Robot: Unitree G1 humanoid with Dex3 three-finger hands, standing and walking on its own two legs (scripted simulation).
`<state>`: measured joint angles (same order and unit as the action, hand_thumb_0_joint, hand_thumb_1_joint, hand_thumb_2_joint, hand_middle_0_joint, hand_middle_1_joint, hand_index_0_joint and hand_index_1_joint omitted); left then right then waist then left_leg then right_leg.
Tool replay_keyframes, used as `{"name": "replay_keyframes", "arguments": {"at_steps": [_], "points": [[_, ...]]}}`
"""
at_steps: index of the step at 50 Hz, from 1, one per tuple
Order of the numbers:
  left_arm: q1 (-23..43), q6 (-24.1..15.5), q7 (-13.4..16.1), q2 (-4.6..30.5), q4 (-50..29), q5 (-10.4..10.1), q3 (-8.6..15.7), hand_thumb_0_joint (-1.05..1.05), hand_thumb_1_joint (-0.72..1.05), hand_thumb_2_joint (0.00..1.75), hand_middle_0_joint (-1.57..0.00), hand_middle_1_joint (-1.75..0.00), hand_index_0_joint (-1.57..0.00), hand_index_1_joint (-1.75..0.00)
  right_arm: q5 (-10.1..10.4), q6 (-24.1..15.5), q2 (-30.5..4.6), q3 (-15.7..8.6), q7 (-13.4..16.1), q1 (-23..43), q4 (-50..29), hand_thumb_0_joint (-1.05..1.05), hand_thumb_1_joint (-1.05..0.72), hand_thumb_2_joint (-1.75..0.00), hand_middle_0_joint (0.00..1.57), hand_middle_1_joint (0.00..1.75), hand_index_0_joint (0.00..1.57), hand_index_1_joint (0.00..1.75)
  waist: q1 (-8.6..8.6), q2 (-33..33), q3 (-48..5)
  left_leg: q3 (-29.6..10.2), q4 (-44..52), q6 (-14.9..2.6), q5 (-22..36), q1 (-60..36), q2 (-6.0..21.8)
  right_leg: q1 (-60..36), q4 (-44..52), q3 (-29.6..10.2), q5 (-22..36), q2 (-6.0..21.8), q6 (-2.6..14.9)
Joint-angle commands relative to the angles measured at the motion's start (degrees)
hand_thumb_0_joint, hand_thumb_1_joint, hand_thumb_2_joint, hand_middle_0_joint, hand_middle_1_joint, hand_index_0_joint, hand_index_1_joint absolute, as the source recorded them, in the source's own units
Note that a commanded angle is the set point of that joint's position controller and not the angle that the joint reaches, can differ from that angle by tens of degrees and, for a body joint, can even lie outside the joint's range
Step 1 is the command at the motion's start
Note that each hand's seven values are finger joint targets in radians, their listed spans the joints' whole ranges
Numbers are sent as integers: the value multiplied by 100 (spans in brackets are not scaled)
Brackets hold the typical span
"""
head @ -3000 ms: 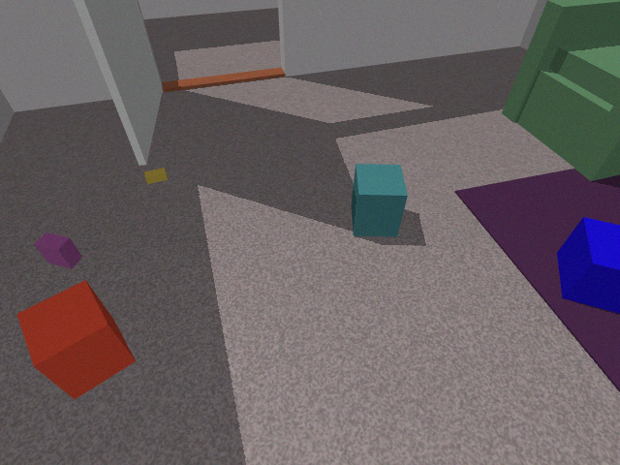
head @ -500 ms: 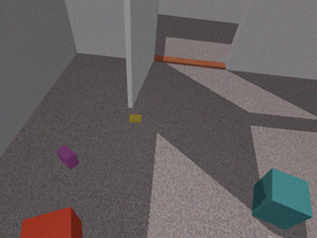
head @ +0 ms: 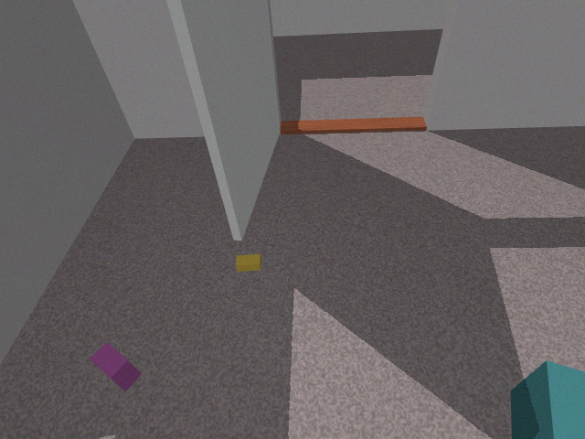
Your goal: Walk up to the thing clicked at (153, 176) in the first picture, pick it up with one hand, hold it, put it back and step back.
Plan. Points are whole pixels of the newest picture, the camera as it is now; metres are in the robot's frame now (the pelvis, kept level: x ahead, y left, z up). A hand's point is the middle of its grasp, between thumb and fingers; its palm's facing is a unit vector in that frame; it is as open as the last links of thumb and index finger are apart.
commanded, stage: walk up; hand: left
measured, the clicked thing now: (248, 262) +0.96 +0.26 -0.75
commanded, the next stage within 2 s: none
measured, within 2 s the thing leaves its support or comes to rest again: neither
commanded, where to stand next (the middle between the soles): +0.58 +0.01 m, yaw +0 degrees
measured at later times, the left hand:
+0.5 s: hand (125, 405) +0.24 +0.31 -0.15, palm faces -0.08 -0.95 -0.32, open 7.4 cm
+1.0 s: hand (175, 296) +0.42 +0.26 -0.12, palm faces -0.03 -0.92 -0.39, open 7.4 cm
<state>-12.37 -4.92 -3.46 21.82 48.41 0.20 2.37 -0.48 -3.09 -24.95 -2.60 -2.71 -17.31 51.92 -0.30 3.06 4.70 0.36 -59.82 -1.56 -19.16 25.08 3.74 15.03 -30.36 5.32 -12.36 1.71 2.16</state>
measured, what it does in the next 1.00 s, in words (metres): walks ahead: left foot, then right foot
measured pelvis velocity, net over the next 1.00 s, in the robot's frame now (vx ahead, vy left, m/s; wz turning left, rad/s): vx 0.36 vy -0.02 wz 0.00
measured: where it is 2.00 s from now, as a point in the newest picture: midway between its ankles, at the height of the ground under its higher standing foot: (314, 369)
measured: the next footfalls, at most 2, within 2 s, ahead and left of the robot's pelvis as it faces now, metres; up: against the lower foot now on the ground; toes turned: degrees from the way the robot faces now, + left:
left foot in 0.24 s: +0.26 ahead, +0.15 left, +0.00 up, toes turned +6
right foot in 0.70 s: +0.41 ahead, -0.14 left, +0.00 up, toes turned -6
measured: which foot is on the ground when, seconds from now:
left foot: up 0.00-0.22, down 0.24-0.72, up 0.74-1.00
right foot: down 0.00-0.26, up 0.28-0.68, down 0.70-1.00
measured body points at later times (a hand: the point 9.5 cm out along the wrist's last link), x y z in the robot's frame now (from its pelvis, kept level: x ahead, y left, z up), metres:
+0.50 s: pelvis +0.19 +0.03 +0.00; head +0.20 +0.06 +0.45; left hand +0.24 +0.36 -0.13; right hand +0.26 -0.29 -0.08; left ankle +0.22 +0.14 -0.73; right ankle +0.26 -0.13 -0.68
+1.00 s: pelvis +0.36 -0.02 +0.00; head +0.38 -0.03 +0.45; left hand +0.42 +0.31 -0.10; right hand +0.44 -0.34 -0.12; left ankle +0.46 +0.13 -0.70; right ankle +0.37 -0.14 -0.73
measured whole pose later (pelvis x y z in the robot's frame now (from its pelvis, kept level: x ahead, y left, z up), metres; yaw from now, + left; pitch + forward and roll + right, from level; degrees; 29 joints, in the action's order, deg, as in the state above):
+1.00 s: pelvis +0.36 -0.02 +0.00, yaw +0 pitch -2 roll +0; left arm -17.7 -4.6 -2.8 23.1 47.9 0.8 2.2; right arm -1.3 -2.2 -24.2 -3.0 -3.8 -15.7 50.9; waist 1.4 2.4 4.6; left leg 1.2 -44.4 -0.2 -16.4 27.5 5.0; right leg 11.8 -29.6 5.3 -15.6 2.2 1.3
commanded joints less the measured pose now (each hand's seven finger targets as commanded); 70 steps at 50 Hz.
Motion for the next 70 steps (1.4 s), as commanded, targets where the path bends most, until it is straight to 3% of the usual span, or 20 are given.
{"name": "replay_keyframes", "arguments": {"at_steps": [1, 8, 11, 12, 13, 14, 19, 29, 34, 36, 37, 42, 51, 54, 55, 56, 57, 59, 62, 70], "points": [[-303, -100, 98, 1687, -356, 17, 524, 0, 90, 90, -20, -30, -20, -30, -62, -80, -1043, -388, -50, -131, -360, 0, -90, -90, 20, 30, 20, 30, 182, -1121, -85, -3, 1007, 174, 380, 565, 296, -212, 1860, -1259, -1022, 1306, 1063], [-388, -67, 22, 1785, -437, 46, 511, 0, 90, 90, -20, -30, -20, -30, -75, -210, -885, -413, -126, 459, -507, 0, -90, -90, 20, 30, 20, 30, 270, -931, -71, 291, 2568, 150, 1013, -243, 133, -93, 1526, -1001, -1108, 1259, 957], [-323, -30, 47, 1616, -477, 57, 400, 0, 90, 90, -20, -30, -20, -30, -95, -295, -1025, -486, -41, -207, -320, 0, -90, -90, 20, 30, 20, 30, -198, -430, -426, 483, 2940, -1, 851, -1730, -140, 356, 279, -627, -38, 1035, 719], [-562, -13, 60, 1326, -475, 39, 275, 0, 90, 90, -20, -30, -20, -30, -123, -346, -1318, -583, 33, -744, -169, 0, -90, -90, 20, 30, 20, 30, -444, 446, -803, -40, 3400, -222, 58, -2729, 69, 837, -1236, -224, 522, 624, 520], [-810, 1, 71, 888, -551, -64, 159, 0, 90, 90, -20, -30, -20, -30, -210, -375, -1873, -728, 104, -1071, -275, 0, -90, -90, 20, 30, 20, 30, -501, 1739, -1085, -2639, 4093, -760, -895, -3576, 1620, 2232, -2957, 68, -971, -117, 80], [-794, 66, 165, 1459, -380, -33, 309, 0, 90, 90, -20, -30, -20, -30, -22, -352, -2046, -770, 112, -954, -421, 0, -90, -90, 20, 30, 20, 30, -539, 959, -998, -3881, 4590, -1359, -1246, -3310, 2293, 2548, -3494, -574, -1903, -203, 101], [-1003, 128, 112, 1502, 46, -48, 317, 0, 90, 90, -20, -30, -20, -30, 74, -335, -1347, -469, 156, -80, -593, 0, -90, -90, 20, 30, 20, 30, -8, 520, -151, -1020, 4530, -916, 417, -1504, 1294, 1774, -3033, -940, -716, 386, -46], [-38, 136, -143, 1254, -126, 65, 376, 0, 90, 90, -20, -30, -20, -30, 7, -313, -1502, -515, 78, -83, -711, 0, -90, -90, 20, 30, 20, 30, -175, 534, 118, -340, 4630, -968, -363, -1275, 1037, 1272, -783, -271, 239, 430, -172], [-948, -11, -7, 1453, 210, 85, 514, 0, 90, 90, -20, -30, -20, -30, -6, -207, -1186, -384, 101, -3, -816, 0, -90, -90, 20, 30, 20, 30, 411, -386, -540, 116, 2518, -642, 712, -634, 723, -1017, -32, -131, -81, 18, -15], [-1490, -130, 147, 2288, 86, 81, 710, 0, 90, 90, -20, -30, -20, -30, 44, -200, -575, -145, 99, -346, -959, 0, -90, -90, 20, 30, 20, 30, 573, -2237, -795, 434, -303, -72, -1033, 1285, -466, -2154, 1589, -3814, -1340, 2127, 775], [-1271, -89, 144, 2368, 50, 4, 691, 0, 90, 90, -20, -30, -20, -30, -4, -127, -1158, -315, 184, -43, -829, 0, -90, -90, 20, 30, 20, 30, 589, -1519, -498, -111, -682, -78, -1222, 1361, -191, -1577, 1611, -4179, -1356, 2420, 1309], [-515, -67, 203, 1719, -212, -51, 474, 0, 90, 90, -20, -30, -20, -30, 45, -65, -1107, -345, 67, -453, -361, 0, -90, -90, 20, 30, 20, 30, 89, -1310, -219, -220, 121, 34, -67, 571, 172, -438, 1420, -1571, 202, 1364, 1008], [-549, -59, 146, 1790, -462, 16, 484, 0, 90, 90, -20, -30, -20, -30, -56, -149, -854, -391, -86, 241, -552, 0, -90, -90, 20, 30, 20, 30, 239, -1056, -195, 315, 2403, 128, 750, -276, 6, -102, 1156, -1007, -558, 1314, 991], [-442, 9, 135, 1575, -527, 33, 352, 0, 90, 90, -20, -30, -20, -30, -74, -226, -1016, -491, -29, -306, -362, 0, -90, -90, 20, 30, 20, 30, -214, -510, -406, 460, 2920, -12, 627, -1916, -252, 826, 86, -656, -596, 1071, 694], [-600, 12, 138, 1294, -542, 41, 247, 0, 90, 90, -20, -30, -20, -30, -90, -265, -1311, -589, 35, -822, -231, 0, -90, -90, 20, 30, 20, 30, -461, 412, -742, -170, 3353, -204, -193, -2724, 37, 1252, -1288, -297, -193, 719, 474], [-678, 45, 180, 811, -560, -65, 91, 0, 90, 90, -20, -30, -20, -30, -130, -272, -1736, -651, 140, -854, -375, 0, -90, -90, 20, 30, 20, 30, -411, 1561, -739, -2812, 4262, -775, -352, -3059, 1607, 2404, -2809, 120, -1014, -130, -41], [-757, 125, 312, 1401, -362, -17, 272, 0, 90, 90, -20, -30, -20, -30, 21, -231, -1919, -675, 143, -769, -470, 0, -90, -90, 20, 30, 20, 30, -364, 918, -614, -3549, 4396, -1436, 12, -2504, 2231, 2238, -3269, -462, -2117, -64, 15], [-705, 175, 358, 1440, -233, -39, 259, 0, 90, 90, -20, -30, -20, -30, 54, -194, -1506, -531, 203, -424, -538, 0, -90, -90, 20, 30, 20, 30, -151, 271, -281, -2274, 4050, -1344, 1880, -1934, 1787, 1992, -3569, -973, -1766, 119, 39], [-1052, 236, 325, 1322, 68, -69, 243, 0, 90, 90, -20, -30, -20, -30, 35, -183, -1305, -407, 273, 119, -609, 0, -90, -90, 20, 30, 20, 30, 132, 677, -315, -894, 3854, -1012, 2244, -1175, 1203, 1228, -2779, -740, -1202, 299, -31], [-802, 254, 411, 1142, 438, 13, 265, 0, 90, 90, -20, -30, -20, -30, 92, 64, -1024, -190, 284, 815, -613, 0, -90, -90, 20, 30, 20, 30, 294, 420, -776, -407, 2649, -677, 1739, -289, 950, -555, -288, -318, 168, 16, -29]]}}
